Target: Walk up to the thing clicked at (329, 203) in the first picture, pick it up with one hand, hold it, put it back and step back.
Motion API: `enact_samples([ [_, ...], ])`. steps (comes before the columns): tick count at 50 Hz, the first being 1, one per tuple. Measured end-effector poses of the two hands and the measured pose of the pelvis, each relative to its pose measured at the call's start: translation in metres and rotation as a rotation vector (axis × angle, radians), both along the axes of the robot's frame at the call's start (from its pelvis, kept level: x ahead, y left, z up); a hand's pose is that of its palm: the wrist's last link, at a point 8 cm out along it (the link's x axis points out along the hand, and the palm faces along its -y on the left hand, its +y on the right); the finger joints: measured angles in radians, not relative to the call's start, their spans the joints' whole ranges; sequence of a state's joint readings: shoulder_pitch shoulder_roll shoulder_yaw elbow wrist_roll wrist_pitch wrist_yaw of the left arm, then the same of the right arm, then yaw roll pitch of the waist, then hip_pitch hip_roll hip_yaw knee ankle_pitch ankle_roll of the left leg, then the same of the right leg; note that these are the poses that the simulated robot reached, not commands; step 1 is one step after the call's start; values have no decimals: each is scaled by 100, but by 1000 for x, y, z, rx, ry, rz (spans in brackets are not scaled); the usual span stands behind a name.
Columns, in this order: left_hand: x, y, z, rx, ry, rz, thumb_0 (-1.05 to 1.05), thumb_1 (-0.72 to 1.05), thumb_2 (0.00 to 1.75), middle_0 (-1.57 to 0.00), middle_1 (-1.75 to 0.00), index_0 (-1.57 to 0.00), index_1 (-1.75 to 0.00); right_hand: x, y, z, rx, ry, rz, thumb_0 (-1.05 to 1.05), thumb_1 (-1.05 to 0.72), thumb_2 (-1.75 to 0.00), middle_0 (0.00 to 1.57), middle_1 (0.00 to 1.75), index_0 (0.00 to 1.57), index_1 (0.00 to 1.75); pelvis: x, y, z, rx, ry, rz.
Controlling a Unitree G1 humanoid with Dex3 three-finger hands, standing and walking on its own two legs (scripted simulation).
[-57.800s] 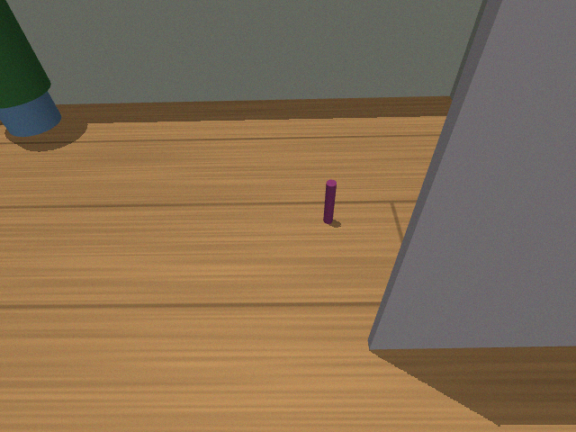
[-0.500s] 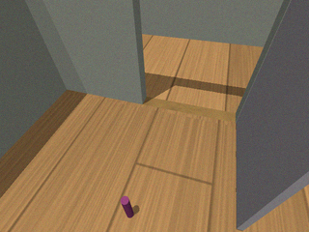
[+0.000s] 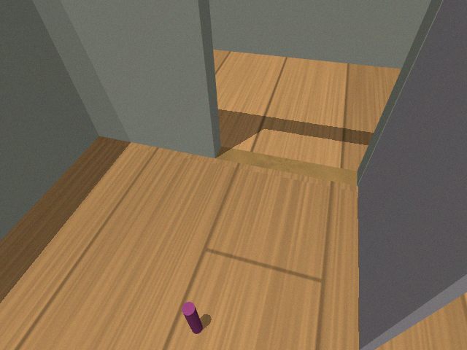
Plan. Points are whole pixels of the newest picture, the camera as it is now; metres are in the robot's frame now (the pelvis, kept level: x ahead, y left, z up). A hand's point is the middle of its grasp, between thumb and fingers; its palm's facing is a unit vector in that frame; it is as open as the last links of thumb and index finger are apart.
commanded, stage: stand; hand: left
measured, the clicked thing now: (193, 318) +0.36 +0.20 -0.66
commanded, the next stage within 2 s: step back in 0.62 s
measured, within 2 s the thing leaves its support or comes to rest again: neither
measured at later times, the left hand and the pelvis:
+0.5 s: hand out of the picture +0.06 +0.25 -0.16, palm faces +0.00 -0.94 -0.34, open 7.4 cm; pelvis +0.00 +0.00 +0.00, yaw +0 degrees
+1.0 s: hand out of the picture +0.09 +0.31 -0.19, palm faces +0.01 -0.93 -0.37, open 7.4 cm; pelvis -0.06 +0.04 -0.03, yaw +2 degrees
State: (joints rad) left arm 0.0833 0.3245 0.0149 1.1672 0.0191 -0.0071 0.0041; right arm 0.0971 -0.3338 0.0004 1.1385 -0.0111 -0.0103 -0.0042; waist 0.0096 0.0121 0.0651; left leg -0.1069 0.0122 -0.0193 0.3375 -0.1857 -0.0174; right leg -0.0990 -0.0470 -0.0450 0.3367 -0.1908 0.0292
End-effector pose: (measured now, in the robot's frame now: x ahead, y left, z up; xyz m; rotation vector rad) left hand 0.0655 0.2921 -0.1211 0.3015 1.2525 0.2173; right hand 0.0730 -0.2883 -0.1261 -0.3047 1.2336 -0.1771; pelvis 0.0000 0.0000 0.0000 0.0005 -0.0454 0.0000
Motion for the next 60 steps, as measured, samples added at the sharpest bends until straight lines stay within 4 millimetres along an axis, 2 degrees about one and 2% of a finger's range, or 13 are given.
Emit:
enact_samples([
  [10, 3, -1, 1, 0, -11, 0, 0, 91, 90, -21, -30, -20, -30, 5, -4, 2, -6, -11, 0, 1, -90, -89, 21, 30, 20, 30, 1, -1, 0, 0, -2, 2],
  [31, -9, -3, 0, -2, 11, 5, 0, 91, 90, -21, -30, -20, -30, -11, -7, 0, 0, 29, -8, 1, -90, -89, 21, 30, 20, 30, 0, -5, 0, 0, -2, 7],
  [39, -6, 17, -5, 27, -35, 14, 0, 91, 90, -21, -30, -20, -30, -11, -16, -2, -27, 2, -18, 1, -90, -89, 21, 30, 20, 30, -25, 4, -11, -11, 6, 17],
  [43, 4, 36, -11, 42, -71, -28, 1, 91, 90, -21, -30, -20, -30, -24, -12, 1, -63, -1, -25, 1, -91, -89, 20, 30, 20, 30, -37, 20, -19, -5, 16, 17],
  [47, 18, 58, -25, 36, -134, -42, 1, 91, 90, -21, -30, -20, -30, -52, 0, 0, -117, 33, -9, 1, -91, -89, 20, 30, 20, 30, -51, 38, -32, -13, 22, 25],
  [50, 17, 63, -27, 36, -140, -44, 1, 91, 90, -21, -30, -20, -30, -75, 13, 5, -118, 71, -10, 1, -91, -89, 20, 30, 20, 30, -62, 44, -27, -23, 18, 28],
  [54, 1, 63, -26, 18, -112, -65, 0, 91, 90, -21, -30, -20, -30, -92, 26, 11, -120, 75, -24, 1, -90, -89, 21, 30, 20, 30, -73, 50, -19, -28, 28, 7],
  [60, -38, 62, -26, 14, -41, -98, 0, 91, 90, -21, -30, -20, -30, -102, 37, 7, -96, -6, -43, 1, -90, -89, 21, 30, 21, 30, -91, 55, -19, -27, 22, -31],
])
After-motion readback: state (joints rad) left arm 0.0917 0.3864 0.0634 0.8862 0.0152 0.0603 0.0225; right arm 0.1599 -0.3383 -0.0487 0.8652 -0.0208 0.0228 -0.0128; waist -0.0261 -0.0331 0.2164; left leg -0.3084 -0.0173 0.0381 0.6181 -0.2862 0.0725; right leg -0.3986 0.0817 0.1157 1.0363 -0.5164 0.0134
